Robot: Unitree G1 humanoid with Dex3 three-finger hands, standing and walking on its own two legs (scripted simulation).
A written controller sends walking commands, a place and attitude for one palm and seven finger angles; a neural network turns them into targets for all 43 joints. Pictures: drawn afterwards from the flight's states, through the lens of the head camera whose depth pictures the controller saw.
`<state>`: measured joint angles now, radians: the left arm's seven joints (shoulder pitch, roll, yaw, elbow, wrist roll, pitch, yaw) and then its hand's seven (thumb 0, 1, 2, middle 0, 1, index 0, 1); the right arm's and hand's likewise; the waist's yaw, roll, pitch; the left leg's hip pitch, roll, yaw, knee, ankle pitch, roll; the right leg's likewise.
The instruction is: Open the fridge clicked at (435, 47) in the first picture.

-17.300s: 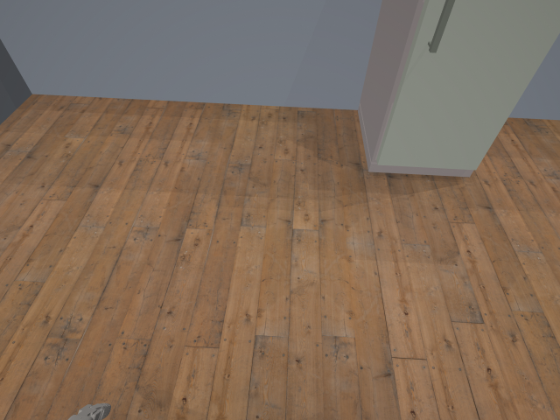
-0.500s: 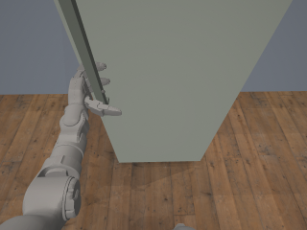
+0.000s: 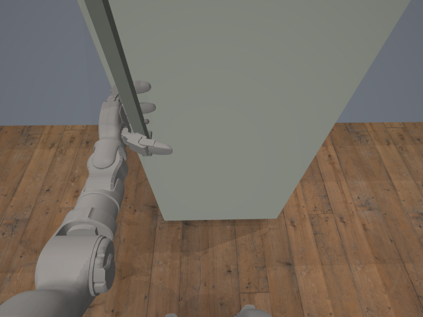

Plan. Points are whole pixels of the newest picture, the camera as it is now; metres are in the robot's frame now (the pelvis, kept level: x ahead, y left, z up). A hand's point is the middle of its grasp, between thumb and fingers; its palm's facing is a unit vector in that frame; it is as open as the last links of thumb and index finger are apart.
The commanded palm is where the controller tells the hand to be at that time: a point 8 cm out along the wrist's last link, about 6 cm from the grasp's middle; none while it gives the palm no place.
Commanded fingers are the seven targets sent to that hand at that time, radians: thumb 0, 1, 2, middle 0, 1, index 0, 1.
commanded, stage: slide the fingers in behind the handle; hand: left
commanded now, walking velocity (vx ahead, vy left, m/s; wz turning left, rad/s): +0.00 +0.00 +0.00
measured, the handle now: (124, 66) +0.50 +0.14 +0.19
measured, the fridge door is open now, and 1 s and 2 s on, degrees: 0 0 0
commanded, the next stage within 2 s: grip the handle and tug to test in 0.14 s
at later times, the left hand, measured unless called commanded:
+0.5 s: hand (146, 123) +0.45 +0.12 +0.10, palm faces +0.01 -1.00 +0.00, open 12.4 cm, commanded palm +0.42 +0.16 +0.10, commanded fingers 0.00 0.15 0.58 -0.37 -1.29 -0.37 -1.29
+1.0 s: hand (144, 123) +0.45 +0.12 +0.10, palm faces +0.01 -1.00 +0.00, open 5.5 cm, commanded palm +0.42 +0.17 +0.10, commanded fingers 0.00 0.90 0.90 -0.45 -1.40 -0.45 -1.40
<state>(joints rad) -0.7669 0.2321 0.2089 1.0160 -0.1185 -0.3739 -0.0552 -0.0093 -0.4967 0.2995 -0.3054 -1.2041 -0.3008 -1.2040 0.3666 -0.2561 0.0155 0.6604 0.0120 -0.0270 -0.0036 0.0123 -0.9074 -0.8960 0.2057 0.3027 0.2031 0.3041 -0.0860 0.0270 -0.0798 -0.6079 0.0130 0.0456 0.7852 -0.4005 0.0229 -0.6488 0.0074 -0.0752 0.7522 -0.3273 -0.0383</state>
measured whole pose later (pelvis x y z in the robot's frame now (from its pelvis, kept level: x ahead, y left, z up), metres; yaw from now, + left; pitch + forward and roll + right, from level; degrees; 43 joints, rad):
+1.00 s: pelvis +0.01 +0.00 +0.00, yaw +0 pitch +12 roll -1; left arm -0.69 0.21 0.19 0.92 -0.13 -0.34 -0.05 0.01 0.73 0.82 -0.42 -1.39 -0.41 -1.38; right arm 0.36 -0.25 0.01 0.65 0.01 -0.02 0.00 0.01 -0.91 -0.90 0.21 0.30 0.20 0.30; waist -0.08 0.03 -0.09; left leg -0.58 0.01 0.04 0.77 -0.40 0.02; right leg -0.62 0.01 -0.07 0.74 -0.33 -0.04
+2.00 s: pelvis +0.05 +0.01 +0.01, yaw -1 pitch +12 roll -1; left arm -0.40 0.15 0.13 0.51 -0.14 -0.21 -0.01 0.02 0.75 0.79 -0.33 -1.40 -0.34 -1.40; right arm 0.33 -0.23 -0.01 0.60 0.01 -0.01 0.02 0.01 -0.91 -0.90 0.20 0.30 0.20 0.30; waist -0.04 0.04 -0.12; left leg -0.48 0.01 0.06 0.70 -0.42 0.03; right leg -0.52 0.02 -0.05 0.67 -0.35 -0.02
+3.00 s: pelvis +0.10 -0.07 +0.01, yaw +6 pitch -1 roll +3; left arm 0.35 0.15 -0.05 -0.26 -0.01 -0.05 0.14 0.00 0.64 0.81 -0.45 -1.39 -0.32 -1.40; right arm 0.13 -0.16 0.05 0.55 -0.04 -0.04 -0.06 0.02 -0.91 -0.90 0.21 0.30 0.20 0.30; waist -0.03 0.03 0.06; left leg -0.38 -0.02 -0.06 0.50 -0.11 -0.05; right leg -0.34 0.03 0.00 0.70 -0.40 0.01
